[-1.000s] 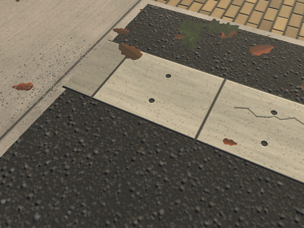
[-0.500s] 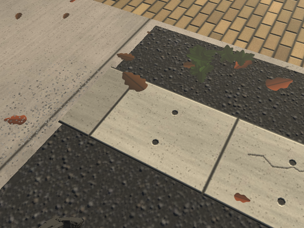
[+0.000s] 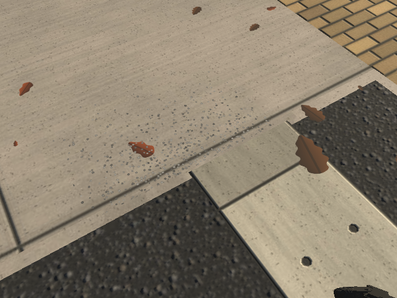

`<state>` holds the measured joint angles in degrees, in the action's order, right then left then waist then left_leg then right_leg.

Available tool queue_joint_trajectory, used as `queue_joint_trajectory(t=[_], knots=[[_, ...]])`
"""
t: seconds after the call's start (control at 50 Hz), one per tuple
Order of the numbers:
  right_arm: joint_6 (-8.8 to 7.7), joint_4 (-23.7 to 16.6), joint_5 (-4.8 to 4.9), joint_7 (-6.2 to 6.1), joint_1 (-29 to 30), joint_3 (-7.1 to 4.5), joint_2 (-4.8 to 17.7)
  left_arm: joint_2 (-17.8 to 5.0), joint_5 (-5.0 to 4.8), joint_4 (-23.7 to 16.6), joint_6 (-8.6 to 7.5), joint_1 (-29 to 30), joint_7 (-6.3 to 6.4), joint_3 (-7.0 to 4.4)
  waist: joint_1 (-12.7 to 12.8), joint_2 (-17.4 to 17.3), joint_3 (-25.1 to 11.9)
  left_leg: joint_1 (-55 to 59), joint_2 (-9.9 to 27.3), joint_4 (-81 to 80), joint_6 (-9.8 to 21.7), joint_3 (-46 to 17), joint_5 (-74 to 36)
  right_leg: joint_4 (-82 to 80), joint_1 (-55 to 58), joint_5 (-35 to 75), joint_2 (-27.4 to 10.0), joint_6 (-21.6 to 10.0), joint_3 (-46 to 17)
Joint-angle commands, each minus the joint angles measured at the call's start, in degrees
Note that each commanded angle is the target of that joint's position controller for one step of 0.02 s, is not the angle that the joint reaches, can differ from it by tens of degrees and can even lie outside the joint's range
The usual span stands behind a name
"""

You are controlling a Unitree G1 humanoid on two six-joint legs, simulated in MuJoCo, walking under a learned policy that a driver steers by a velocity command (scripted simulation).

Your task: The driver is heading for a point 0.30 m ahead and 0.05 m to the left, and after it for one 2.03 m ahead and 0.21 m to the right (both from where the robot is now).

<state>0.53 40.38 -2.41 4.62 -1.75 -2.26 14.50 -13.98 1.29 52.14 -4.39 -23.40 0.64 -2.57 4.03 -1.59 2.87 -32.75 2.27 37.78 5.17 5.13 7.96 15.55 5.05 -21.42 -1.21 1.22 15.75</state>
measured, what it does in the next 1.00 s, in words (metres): walks ahead: left foot, then right foot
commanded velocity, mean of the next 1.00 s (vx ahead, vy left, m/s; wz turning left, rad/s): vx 0.17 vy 0.00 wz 0.07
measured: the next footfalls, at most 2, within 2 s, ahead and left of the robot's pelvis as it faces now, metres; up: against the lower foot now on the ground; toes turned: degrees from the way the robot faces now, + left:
left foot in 0.04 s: +0.18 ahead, +0.08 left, +0.00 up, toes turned +7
right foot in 0.56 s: +0.39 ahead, -0.03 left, +0.00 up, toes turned +13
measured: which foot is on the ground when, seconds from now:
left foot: up 0.00-0.02, down 0.04-0.58, up 0.60-0.98, down 1.00-1.00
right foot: down 0.00-0.04, up 0.06-0.54, down 0.56-1.00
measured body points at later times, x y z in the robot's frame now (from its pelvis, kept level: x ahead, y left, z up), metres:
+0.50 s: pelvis +0.22 +0.03 +0.01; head +0.25 +0.05 +0.46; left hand +0.30 +0.31 -0.11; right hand +0.33 -0.23 -0.12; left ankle +0.14 +0.08 -0.73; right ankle +0.36 -0.06 -0.70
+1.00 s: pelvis +0.25 +0.05 +0.00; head +0.28 +0.06 +0.45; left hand +0.34 +0.33 -0.12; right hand +0.37 -0.22 -0.11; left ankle +0.25 +0.15 -0.73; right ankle +0.35 -0.04 -0.73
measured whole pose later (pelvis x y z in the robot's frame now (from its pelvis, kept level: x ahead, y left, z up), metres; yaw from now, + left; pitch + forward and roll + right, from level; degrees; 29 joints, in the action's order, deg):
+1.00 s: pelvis +0.25 +0.05 +0.00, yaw +0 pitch +1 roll +0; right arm 1.3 45.5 -0.4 -2.8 -11.3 -1.6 15.6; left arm -16.4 0.6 46.4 3.9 -12.4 -0.7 -4.9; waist 1.5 1.3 2.6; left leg -14.2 -3.4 28.8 1.3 -3.8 20.1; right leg 25.4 -21.1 -4.8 7.7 -1.7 -10.5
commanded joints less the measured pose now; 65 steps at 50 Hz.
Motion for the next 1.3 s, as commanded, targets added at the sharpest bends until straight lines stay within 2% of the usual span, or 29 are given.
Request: queue_joint_trajectory(t=[0.02,0.04,0.06,0.08,0.1,0.14,0.16,0.2,0.28,0.44,0.5,0.54,0.56,0.58,0.6,0.62,0.66,0.68,0.74,0.88,0.98,1.0,1.02,1.04,1.08,1.1,1.14,1.2,1.3], knots=[[-0.91,-2.7,-0.36,-0.84,-3.3,-1.66,5.0,-11.7,0.03,-1.9,0.73,-0.5,0.65,-2.57,-4.8,7.5,-3.1,9.4,-6.0,-3.1,4.0,4.0,7.6,13.1,0.5,61.2,-14.6,-6.7,-2.2],[-1.49,0.0,-0.69,-1.49,-11.9,-2.54,6.2,-12.1,-0.23,-2.2,1.26,0.1,0.68,-2.57,-8.7,5.9,-8.1,20.4,-8.0,-7.3,5.7,3.5,5.8,25.3,-3.4,58.7,-13.8,-5.7,-0.9],[-1.75,2.7,-1.21,-2.54,-21.6,-4.22,10.6,-10.6,0.08,-3.8,1.31,0.1,0.54,-2.08,-12.5,0.3,-14.5,35.7,-1.1,-10.0,8.5,-7.4,11.1,42.3,-15.4,41.2,-12.3,-3.8,-0.7],[-1.52,1.6,-0.16,-3.26,-19.2,-5.72,17.5,-3.8,0.08,-8.3,0.96,-1.4,-0.74,-0.73,-7.7,-13.6,-18.0,51.5,15.7,-14.4,15.9,-37.9,11.6,61.4,-41.3,-10.1,-1.1,-0.2,-3.7],[-0.94,0.8,1.38,-3.61,-22.1,-5.77,17.0,-8.9,0.52,-9.8,0.44,6.0,-0.83,-1.67,-11.9,-4.5,-19.6,51.5,17.3,-20.3,17.1,-47.0,7.2,66.0,-47.4,-8.8,0.3,-0.3,-15.9],[-1.25,2.0,1.94,-4.42,-16.4,-4.40,11.9,-7.4,-0.85,-10.0,-0.52,8.1,-0.52,-1.05,-7.2,1.0,-5.8,37.0,14.0,-19.4,14.3,-29.5,-21.8,59.6,-46.2,1.1,-4.3,-0.7,-16.5],[-1.69,1.7,2.14,-4.61,-13.8,-3.89,10.1,-7.2,-0.19,-9.2,0.03,7.0,-0.22,-1.12,-4.7,2.1,-3.9,31.6,10.7,-18.8,12.5,-24.1,-31.8,56.3,-42.3,1.0,-5.3,-0.2,-16.9],[-2.36,1.2,2.63,-4.43,-11.5,-2.98,8.0,-6.9,1.13,-8.5,2.27,3.9,-0.25,-1.17,-1.8,1.4,-4.9,25.6,7.6,-18.9,11.0,-18.8,-41.1,52.6,-36.1,0.3,-5.2,1.1,-17.0],[-2.67,1.9,2.28,-4.37,-14.3,-3.62,10.3,-5.3,0.81,-10.0,4.22,6.5,-0.38,-0.82,-2.0,0.2,-6.3,23.8,4.5,-18.3,9.7,-16.5,-46.5,46.2,-36.8,5.4,-3.3,2.3,-15.7],[-1.71,4.1,1.59,-5.65,-19.5,-2.16,7.2,-5.0,0.03,-11.7,4.11,15.3,-0.41,0.16,-6.6,-2.8,-5.3,30.9,4.6,-16.7,4.5,-16.1,-44.8,29.4,-36.7,15.0,-1.7,-0.3,-15.2],[-1.76,5.2,0.93,-6.05,-18.7,-1.27,6.4,-5.0,-0.16,-10.3,3.58,14.2,-0.39,0.39,-6.3,-3.1,-4.2,30.9,5.7,-14.8,3.7,-15.4,-45.3,22.5,-29.7,11.9,0.1,-2.6,-14.5],[-1.80,5.6,1.23,-6.48,-17.0,-1.31,7.6,-5.7,-0.16,-8.6,3.15,10.0,-0.04,0.07,-4.0,-2.4,-3.7,30.8,6.0,-10.0,2.9,-15.2,-46.5,15.0,-23.3,11.7,1.7,-4.9,-14.6],[-1.85,5.7,1.88,-6.76,-15.9,-1.53,8.6,-6.5,0.07,-7.6,2.53,6.7,0.08,-0.20,-1.7,-0.7,-4.3,29.8,4.3,-4.6,1.5,-13.8,-43.1,8.1,-17.6,20.3,1.2,-6.1,-16.0],[-2.26,4.1,1.76,-7.00,-16.2,-1.47,8.8,-10.5,0.18,-7.2,1.89,3.4,0.37,-1.05,-1.4,4.6,-8.5,25.3,0.3,4.4,-0.3,-11.5,-28.5,9.5,-9.4,45.2,-6.5,-8.9,-25.9],[-1.65,4.2,2.24,-6.80,-21.9,-1.17,6.1,-14.0,-0.92,-8.1,2.49,4.6,0.22,-1.91,-4.3,14.6,-13.2,16.1,-8.7,18.1,-3.4,-6.6,10.9,10.6,-2.7,67.9,-19.2,-19.9,-39.9],[-0.46,4.7,0.92,-6.84,-19.7,-1.05,7.0,-9.7,-2.21,-7.9,3.08,4.7,-0.50,-0.86,-4.0,11.3,-14.0,12.3,-9.1,23.1,-3.6,-8.0,28.8,6.8,-5.5,62.4,-20.8,-22.7,-45.7],[0.57,4.7,0.27,-6.52,-15.6,-1.25,7.0,-9.6,-1.51,-8.5,4.10,8.7,-0.87,-1.43,-4.8,5.3,-5.8,8.2,-6.6,27.6,-4.7,-9.3,24.7,3.3,-13.1,42.0,-14.8,-19.5,-39.9],[1.11,4.3,0.72,-6.31,-14.4,-1.30,7.0,-9.2,-1.25,-8.7,4.68,10.3,-0.56,-1.44,-5.4,5.8,-3.5,8.1,-5.4,25.5,-5.2,-9.2,22.1,1.7,-16.7,34.4,-11.9,-17.2,-36.9],[1.94,4.0,1.03,-6.06,-13.7,-0.83,5.5,-8.9,-0.78,-8.8,5.64,10.9,-0.42,-1.99,-5.3,8.0,-5.1,9.6,-5.7,19.1,-6.7,-7.4,18.6,0.1,-18.0,21.2,-6.6,-13.9,-34.2],[1.71,2.7,1.86,-7.00,-10.0,-0.46,5.2,-10.9,-0.14,-8.8,6.95,10.4,-0.88,-3.88,-2.9,9.8,-6.2,12.7,-5.9,6.5,-6.7,-7.5,16.6,-1.9,-20.0,4.9,-6.0,-13.0,-40.4],[0.00,4.2,2.13,-7.87,-17.3,-0.62,5.7,-10.6,-0.96,-9.6,7.91,14.5,-1.23,-4.29,-6.6,9.6,-5.3,26.2,-7.1,-15.4,-3.0,-7.3,10.2,0.2,-27.0,0.3,-2.4,-7.1,-42.3],[-0.38,3.8,1.40,-8.44,-17.7,-1.46,9.5,-8.5,-1.48,-10.3,7.74,13.8,-1.09,-3.73,-6.0,3.2,-4.4,28.5,0.7,-24.1,-1.1,-15.5,15.7,6.1,-31.3,-5.3,1.8,-3.7,-38.4],[-0.27,1.9,0.71,-8.57,-14.1,-2.85,15.7,-5.7,-2.23,-11.7,7.28,13.3,-0.97,-3.23,-4.6,-10.8,-3.7,27.9,16.0,-30.7,4.6,-33.6,23.1,21.2,-38.8,-7.8,11.5,-1.2,-25.5],[-0.06,1.2,-0.04,-8.15,-9.6,-2.86,14.9,-9.8,0.25,-10.4,6.96,13.1,-0.55,-4.11,-3.9,-7.2,-1.1,18.5,20.2,-29.9,8.4,-33.6,17.0,34.5,-37.5,-8.4,8.6,-0.5,-21.9],[-0.43,0.0,0.57,-7.81,-5.1,-0.85,7.8,-9.9,0.41,-8.3,7.25,9.7,-1.14,-4.60,-0.2,-2.5,-0.6,15.2,13.1,-25.8,6.6,-22.1,2.0,45.9,-32.9,-3.1,6.8,-0.7,-22.1],[-0.61,-0.6,0.85,-7.79,-4.1,-0.65,7.3,-9.5,0.54,-7.6,7.72,8.1,-1.45,-4.53,0.3,-4.1,-1.4,17.9,10.5,-24.4,5.3,-17.6,-2.6,49.2,-33.9,-1.2,6.6,-0.4,-21.1],[-0.68,-0.6,0.86,-7.73,-6.6,-0.65,7.3,-8.8,0.22,-7.5,8.30,8.5,-2.19,-4.06,-1.5,-5.9,-2.0,23.6,9.0,-21.6,5.3,-12.9,-13.2,49.8,-36.8,-1.3,5.8,1.0,-19.1],[-0.62,1.1,1.00,-7.56,-13.5,-1.49,9.0,-7.7,-0.25,-9.8,8.59,13.8,-2.86,-3.20,-5.7,-6.2,-3.1,33.0,11.3,-18.7,6.8,-12.1,-22.2,43.6,-39.7,-2.7,4.3,2.4,-17.8],[-0.43,1.5,0.65,-6.46,-13.8,-2.57,11.0,-6.7,-1.09,-11.9,8.99,16.4,-3.44,-2.24,-6.9,-8.6,-4.2,32.2,13.2,-16.2,6.5,-8.5,-25.2,31.6,-31.0,-5.5,3.1,1.2,-14.1]])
